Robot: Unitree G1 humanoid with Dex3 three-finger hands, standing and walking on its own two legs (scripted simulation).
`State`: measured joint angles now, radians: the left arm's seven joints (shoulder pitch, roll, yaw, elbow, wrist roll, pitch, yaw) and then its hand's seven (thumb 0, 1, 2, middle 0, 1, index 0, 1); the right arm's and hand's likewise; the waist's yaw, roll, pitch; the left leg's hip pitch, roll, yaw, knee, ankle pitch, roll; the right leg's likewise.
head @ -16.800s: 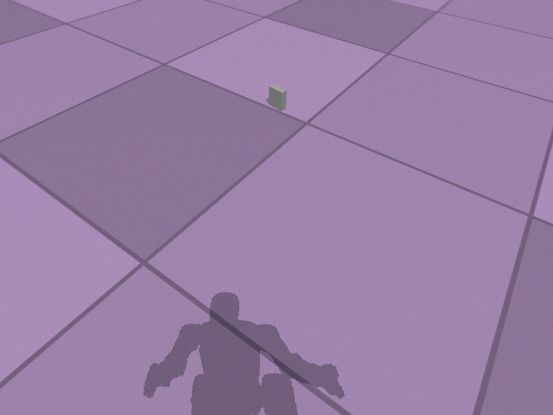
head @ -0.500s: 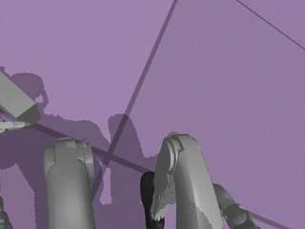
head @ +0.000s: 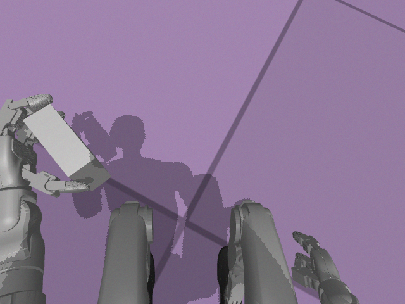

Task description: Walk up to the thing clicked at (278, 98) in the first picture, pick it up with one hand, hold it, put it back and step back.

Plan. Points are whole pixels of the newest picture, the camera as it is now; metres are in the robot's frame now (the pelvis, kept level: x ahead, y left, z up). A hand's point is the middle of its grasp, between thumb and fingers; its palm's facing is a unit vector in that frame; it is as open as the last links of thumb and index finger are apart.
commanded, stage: hold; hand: left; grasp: from the side
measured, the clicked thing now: (73, 152) +0.39 +0.24 -0.03
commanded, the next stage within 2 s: crouch in 1.96 s
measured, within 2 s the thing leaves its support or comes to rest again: neither
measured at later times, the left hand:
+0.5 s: hand out of the picture +0.38 +0.22 +0.22, palm faces +0.25 -0.97 -0.04, open 14.1 cm
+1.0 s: hand out of the picture +0.40 +0.20 +0.31, palm faces +0.26 -0.96 -0.03, open 14.1 cm
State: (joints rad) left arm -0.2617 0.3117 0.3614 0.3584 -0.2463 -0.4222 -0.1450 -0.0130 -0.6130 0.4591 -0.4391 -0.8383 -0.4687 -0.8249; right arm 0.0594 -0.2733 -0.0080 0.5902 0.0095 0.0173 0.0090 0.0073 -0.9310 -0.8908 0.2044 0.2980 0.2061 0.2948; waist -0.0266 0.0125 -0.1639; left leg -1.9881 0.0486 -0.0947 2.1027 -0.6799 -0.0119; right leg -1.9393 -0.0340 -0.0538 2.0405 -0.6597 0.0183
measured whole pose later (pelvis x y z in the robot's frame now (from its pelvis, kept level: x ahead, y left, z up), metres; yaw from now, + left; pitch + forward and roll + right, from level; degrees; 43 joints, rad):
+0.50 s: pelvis +0.04 +0.00 +0.18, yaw +3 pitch +22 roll -3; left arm -0.12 0.23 0.21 0.25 -0.16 -0.29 0.01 -0.01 -0.61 0.43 -0.45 -0.84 -0.48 -0.82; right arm 0.18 -0.23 -0.01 0.59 0.02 -0.04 -0.05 0.01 -0.93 -0.89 0.20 0.30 0.21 0.29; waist -0.04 0.02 -0.17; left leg -1.28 0.06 -0.05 1.48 -0.59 -0.01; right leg -1.24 -0.03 -0.06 1.43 -0.57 0.02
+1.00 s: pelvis +0.06 +0.01 +0.26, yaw +4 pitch +14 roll -2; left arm -0.15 0.18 0.16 0.36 -0.12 -0.31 0.07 -0.01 -0.61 0.45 -0.45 -0.82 -0.48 -0.81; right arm 0.24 -0.20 0.00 0.64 -0.02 -0.04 -0.04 0.01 -0.93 -0.89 0.20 0.30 0.21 0.30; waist -0.03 0.02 -0.11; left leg -0.87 0.05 -0.02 1.11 -0.49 -0.01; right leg -0.83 -0.03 -0.05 1.06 -0.47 0.02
